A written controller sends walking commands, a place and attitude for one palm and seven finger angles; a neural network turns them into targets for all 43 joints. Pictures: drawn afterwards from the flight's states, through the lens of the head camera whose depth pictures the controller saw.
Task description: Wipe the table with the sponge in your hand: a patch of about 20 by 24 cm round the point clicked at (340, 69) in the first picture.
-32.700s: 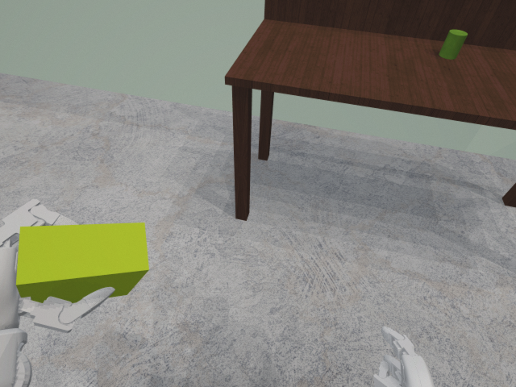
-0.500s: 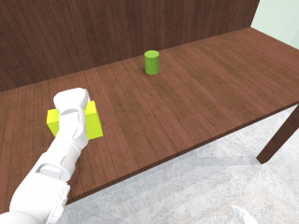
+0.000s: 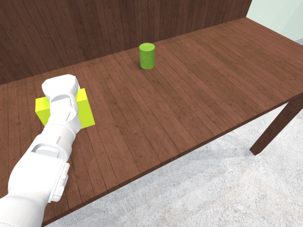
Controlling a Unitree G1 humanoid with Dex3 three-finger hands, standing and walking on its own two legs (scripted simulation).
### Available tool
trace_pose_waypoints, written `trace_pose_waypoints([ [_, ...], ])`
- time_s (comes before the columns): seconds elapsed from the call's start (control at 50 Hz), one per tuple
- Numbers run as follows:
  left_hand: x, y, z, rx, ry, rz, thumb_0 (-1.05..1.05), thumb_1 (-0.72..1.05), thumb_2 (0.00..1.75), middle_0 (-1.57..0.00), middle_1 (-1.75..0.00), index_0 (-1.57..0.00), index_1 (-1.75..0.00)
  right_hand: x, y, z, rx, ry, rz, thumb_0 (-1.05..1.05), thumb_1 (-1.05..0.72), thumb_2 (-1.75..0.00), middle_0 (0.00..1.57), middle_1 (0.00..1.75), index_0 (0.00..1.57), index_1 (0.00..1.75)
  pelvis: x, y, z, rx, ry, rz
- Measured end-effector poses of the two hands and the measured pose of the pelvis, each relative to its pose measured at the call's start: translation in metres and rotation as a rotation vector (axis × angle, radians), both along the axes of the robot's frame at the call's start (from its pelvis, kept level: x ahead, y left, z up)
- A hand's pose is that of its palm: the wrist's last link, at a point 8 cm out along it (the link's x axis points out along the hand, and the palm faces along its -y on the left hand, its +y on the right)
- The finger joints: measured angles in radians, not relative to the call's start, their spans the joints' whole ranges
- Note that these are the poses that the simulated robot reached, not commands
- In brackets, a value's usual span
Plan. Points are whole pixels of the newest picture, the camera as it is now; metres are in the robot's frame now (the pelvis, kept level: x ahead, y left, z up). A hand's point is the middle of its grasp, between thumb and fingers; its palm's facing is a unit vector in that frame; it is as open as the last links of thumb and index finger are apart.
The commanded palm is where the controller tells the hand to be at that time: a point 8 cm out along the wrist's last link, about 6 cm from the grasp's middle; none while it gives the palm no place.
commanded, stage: wipe forward along the third lane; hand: left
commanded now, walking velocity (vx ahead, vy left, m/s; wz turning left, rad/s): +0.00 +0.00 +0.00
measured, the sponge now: (69, 117) +0.43 +0.26 +0.03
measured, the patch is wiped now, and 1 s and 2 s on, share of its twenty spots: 0.95 0.95 1.00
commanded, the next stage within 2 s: wipe back along the third lane in 0.12 s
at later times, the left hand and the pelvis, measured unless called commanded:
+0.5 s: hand (65, 98) +0.46 +0.26 +0.08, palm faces -0.03 -0.01 -1.00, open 9.6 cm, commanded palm +0.42 +0.24 +0.12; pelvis +0.01 +0.02 +0.00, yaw -1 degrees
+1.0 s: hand (70, 108) +0.42 +0.23 +0.08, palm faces +0.01 -0.03 -1.00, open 9.6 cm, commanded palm +0.37 +0.21 +0.12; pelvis +0.03 +0.02 +0.00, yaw +1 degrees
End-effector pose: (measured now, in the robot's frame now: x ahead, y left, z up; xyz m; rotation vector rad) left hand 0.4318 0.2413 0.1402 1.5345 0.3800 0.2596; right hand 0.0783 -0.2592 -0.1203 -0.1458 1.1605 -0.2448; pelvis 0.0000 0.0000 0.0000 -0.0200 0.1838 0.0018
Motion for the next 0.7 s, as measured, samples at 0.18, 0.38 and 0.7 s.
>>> trace_pose_waypoints([
  [0.18, 0.019, 0.01, 0.002, 0.015, 0.019, 0.009, 0.0, -0.53, 1.09, -0.82, -1.4, -0.84, -1.39, -0.013, 0.0, 0.001, -0.02, 0.025, -0.022, 0.01, -0.91, -0.9, 0.2, 0.3, 0.2, 0.3, -0.001, 0.006, -0.001, -0.007, 0.029, -0.004],
  [0.38, 0.022, 0.014, -0.002, 0.024, 0.004, -0.016, 0.0, -0.53, 1.09, -0.81, -1.41, -0.83, -1.41, -0.026, 0.005, -0.001, -0.014, 0.065, -0.042, 0.01, -0.91, -0.9, 0.2, 0.3, 0.2, 0.3, 0.007, 0.012, -0.002, -0.013, 0.042, -0.013],
  [0.7, -0.004, 0.007, -0.001, 0.013, -0.056, 0.017, 0.0, -0.47, 1.07, -0.75, -1.46, -0.77, -1.46, 0.06, 0.035, 0.007, 0.063, -0.086, 0.049, 0.01, -0.91, -0.9, 0.2, 0.3, 0.2, 0.3, 0.021, 0.021, 0.003, -0.008, -0.017, 0.0],
])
